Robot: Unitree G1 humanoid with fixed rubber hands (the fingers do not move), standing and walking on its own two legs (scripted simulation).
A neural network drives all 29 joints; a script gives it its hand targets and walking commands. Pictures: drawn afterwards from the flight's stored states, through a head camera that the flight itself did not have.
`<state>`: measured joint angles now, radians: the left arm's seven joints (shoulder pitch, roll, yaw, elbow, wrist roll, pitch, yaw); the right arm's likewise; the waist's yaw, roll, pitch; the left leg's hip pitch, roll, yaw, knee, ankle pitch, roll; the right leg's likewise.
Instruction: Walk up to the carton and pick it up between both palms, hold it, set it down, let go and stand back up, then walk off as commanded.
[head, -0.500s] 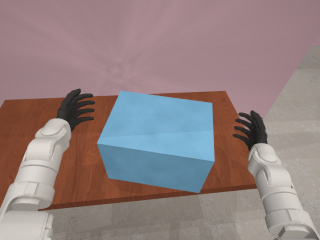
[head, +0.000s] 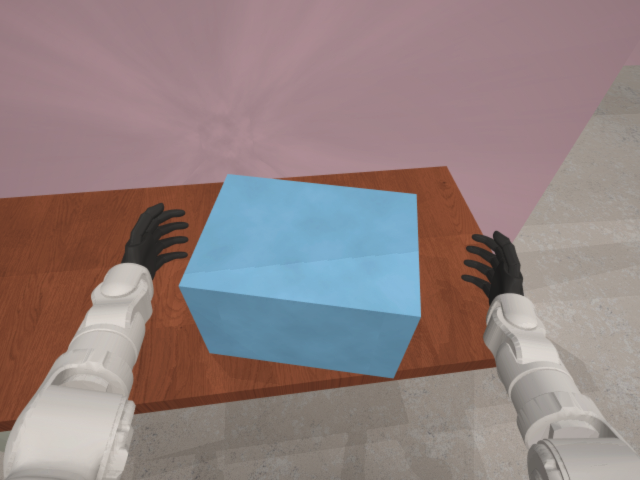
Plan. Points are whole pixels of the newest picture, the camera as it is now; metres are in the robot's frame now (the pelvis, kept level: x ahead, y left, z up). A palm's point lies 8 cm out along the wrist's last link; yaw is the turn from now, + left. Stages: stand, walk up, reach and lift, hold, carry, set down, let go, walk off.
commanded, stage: reach and lift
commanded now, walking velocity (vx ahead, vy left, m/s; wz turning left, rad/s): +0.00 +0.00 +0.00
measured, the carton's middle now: (310, 275) +0.41 -0.01 -0.01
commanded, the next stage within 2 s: none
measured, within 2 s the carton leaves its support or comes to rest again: neither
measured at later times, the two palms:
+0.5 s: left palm (176, 287) +0.41 +0.18 +0.00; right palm (483, 312) +0.32 -0.25 -0.01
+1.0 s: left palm (180, 286) +0.41 +0.18 +0.00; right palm (454, 307) +0.33 -0.21 -0.01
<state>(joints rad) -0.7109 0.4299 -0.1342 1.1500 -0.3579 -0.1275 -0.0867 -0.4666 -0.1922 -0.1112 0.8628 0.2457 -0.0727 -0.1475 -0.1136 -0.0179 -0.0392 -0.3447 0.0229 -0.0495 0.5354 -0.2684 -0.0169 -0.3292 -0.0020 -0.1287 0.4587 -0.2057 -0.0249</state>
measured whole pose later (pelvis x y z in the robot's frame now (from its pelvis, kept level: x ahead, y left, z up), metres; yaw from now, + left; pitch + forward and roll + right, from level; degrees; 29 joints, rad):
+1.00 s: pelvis -0.02 +0.00 -0.02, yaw -1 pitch +17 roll -1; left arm -0.77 0.35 -0.14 1.27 -0.34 -0.30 -0.06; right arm -0.59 -0.05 -0.07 1.04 0.21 -0.30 -0.20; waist -0.12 -0.01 -0.16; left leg -0.71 0.02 -0.05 0.70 -0.29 -0.03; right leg -0.71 -0.01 -0.13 0.65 -0.24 -0.04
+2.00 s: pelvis -0.01 +0.01 -0.02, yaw -1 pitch +18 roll -2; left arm -0.82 0.29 -0.05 1.41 -0.15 -0.44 -0.05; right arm -0.59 0.03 -0.31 1.08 -0.01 -0.38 -0.17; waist -0.12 0.01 -0.17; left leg -0.72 0.02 -0.05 0.70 -0.29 -0.03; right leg -0.70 -0.01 -0.13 0.61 -0.22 -0.02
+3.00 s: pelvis -0.01 +0.03 -0.02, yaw -1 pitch +19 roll -4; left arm -0.73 0.20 -0.05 1.26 -0.15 -0.45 0.02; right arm -0.52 -0.05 -0.28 1.06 0.00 -0.46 -0.13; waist -0.12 0.05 -0.24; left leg -0.71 0.02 -0.05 0.67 -0.29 0.00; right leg -0.65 0.00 -0.13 0.51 -0.17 0.00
